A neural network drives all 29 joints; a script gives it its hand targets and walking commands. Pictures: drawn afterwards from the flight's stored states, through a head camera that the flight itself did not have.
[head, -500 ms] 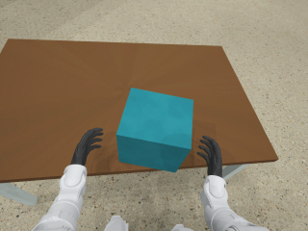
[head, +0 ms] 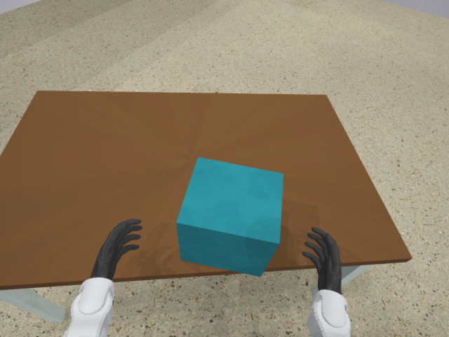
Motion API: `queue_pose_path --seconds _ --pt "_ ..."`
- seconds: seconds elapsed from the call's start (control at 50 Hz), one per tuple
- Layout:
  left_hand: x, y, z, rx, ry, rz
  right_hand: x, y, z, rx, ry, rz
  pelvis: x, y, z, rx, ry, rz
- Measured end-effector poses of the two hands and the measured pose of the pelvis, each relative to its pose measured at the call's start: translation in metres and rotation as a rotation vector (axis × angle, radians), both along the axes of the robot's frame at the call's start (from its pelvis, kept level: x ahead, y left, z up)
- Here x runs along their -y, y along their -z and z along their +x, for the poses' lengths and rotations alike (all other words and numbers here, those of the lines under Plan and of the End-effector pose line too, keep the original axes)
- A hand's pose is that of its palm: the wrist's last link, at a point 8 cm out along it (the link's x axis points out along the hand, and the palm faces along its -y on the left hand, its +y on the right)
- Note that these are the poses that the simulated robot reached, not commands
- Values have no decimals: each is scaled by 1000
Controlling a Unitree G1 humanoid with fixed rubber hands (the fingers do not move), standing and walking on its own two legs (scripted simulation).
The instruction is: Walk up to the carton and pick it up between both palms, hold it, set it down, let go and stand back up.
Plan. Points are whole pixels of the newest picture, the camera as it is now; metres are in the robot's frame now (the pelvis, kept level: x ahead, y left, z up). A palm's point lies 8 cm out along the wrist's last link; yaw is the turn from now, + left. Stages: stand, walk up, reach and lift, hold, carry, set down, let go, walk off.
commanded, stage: set down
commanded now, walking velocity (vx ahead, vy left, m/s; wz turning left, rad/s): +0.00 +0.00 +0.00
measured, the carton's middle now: (230, 218) +0.39 -0.03 -0.10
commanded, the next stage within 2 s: let go in 1.86 s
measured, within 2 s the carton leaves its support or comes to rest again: neither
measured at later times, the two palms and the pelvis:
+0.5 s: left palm (95, 310) +0.20 +0.21 -0.04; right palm (338, 302) +0.19 -0.21 -0.05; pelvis +0.01 -0.02 +0.01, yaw +1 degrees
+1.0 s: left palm (97, 309) +0.20 +0.21 -0.05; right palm (340, 297) +0.20 -0.21 -0.05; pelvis +0.02 -0.03 +0.01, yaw +1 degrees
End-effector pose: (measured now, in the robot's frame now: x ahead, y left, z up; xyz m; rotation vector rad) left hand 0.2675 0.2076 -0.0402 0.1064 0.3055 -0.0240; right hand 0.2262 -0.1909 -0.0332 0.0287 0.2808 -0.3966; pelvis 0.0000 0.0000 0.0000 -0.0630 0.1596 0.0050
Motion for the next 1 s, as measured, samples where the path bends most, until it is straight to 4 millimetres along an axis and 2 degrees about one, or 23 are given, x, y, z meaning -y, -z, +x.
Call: queue_pose_path --seconds 0.2,0.3,0.5,0.72,1.0 --pt "-8 3 -49 -117 -50 26 9 12 -29 -98 -32 32 16 -9 16 93 -8 24" --pt "-6 -1 -63 -122 -64 22 15 8 -31 -80 -36 34 21 -10 16 109 -8 32" --pt "-6 3 -71 -183 -79 16 14 13 -36 -136 -53 47 23 -11 13 142 -9 34" --pt "-6 7 -68 -246 -88 7 16 19 -38 -208 -75 57 23 -11 11 163 -10 34" --pt "-6 12 -67 -330 -108 11 21 17 -28 -237 -105 60 25 -12 15 169 -11 38"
